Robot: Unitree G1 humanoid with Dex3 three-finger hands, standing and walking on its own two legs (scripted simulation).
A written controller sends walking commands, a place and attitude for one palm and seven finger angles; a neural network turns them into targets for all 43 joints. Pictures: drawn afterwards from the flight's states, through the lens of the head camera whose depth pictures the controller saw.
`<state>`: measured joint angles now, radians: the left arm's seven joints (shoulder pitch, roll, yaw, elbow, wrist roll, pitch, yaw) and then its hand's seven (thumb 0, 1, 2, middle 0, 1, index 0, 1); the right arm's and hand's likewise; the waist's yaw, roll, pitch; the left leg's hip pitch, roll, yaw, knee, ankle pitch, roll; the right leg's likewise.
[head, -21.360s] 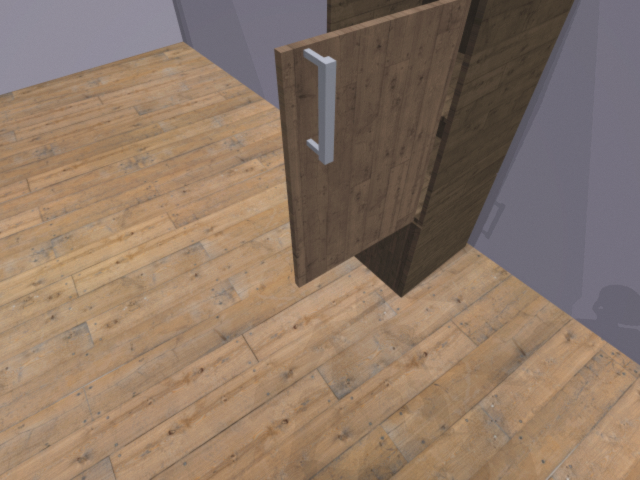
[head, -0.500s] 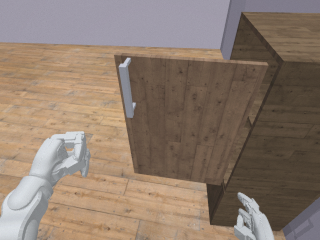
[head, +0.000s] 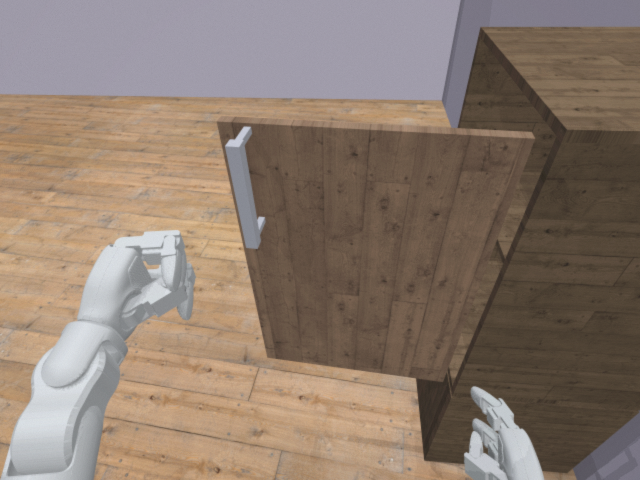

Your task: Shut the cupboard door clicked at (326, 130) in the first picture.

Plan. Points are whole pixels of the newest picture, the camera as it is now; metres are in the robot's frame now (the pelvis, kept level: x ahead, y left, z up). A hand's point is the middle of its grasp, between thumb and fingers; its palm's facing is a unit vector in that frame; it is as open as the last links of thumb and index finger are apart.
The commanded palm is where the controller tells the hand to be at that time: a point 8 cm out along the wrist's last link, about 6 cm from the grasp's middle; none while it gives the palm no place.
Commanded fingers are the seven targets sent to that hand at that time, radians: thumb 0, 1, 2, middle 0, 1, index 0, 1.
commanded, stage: bring the fist close to the handle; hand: left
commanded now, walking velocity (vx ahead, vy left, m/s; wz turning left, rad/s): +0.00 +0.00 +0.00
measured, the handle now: (249, 190) +0.45 +0.15 +0.16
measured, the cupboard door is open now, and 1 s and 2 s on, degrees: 86 86 73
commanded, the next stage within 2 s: push the door shut along its arc in 1.10 s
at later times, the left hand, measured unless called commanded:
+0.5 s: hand (236, 250) +0.33 +0.14 +0.16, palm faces -0.08 -0.99 -0.07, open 3.1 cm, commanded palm +0.31 +0.19 +0.17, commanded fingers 0.00 0.90 0.90 -1.30 -1.50 -1.30 -1.50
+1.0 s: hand (241, 225) +0.37 +0.14 +0.17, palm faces -0.04 -1.00 -0.04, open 3.1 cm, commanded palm +0.34 +0.19 +0.17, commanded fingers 0.00 0.90 0.90 -1.30 -1.50 -1.30 -1.50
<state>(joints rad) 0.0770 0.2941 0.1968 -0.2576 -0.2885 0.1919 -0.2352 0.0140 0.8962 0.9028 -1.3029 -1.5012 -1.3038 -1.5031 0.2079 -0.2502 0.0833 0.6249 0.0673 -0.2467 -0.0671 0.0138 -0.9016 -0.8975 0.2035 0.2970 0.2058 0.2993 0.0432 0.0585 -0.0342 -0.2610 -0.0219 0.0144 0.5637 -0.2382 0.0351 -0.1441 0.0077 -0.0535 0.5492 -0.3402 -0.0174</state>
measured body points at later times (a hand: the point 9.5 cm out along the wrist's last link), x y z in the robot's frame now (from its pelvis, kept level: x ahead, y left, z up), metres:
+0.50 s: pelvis +0.01 -0.01 +0.00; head -0.01 -0.03 +0.45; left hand +0.33 +0.19 +0.17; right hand +0.20 -0.23 -0.07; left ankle +0.04 +0.10 -0.73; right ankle -0.02 -0.11 -0.73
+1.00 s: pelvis +0.02 -0.01 +0.00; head +0.00 -0.03 +0.45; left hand +0.36 +0.19 +0.17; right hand +0.19 -0.25 -0.08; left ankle +0.04 +0.10 -0.73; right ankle -0.02 -0.11 -0.73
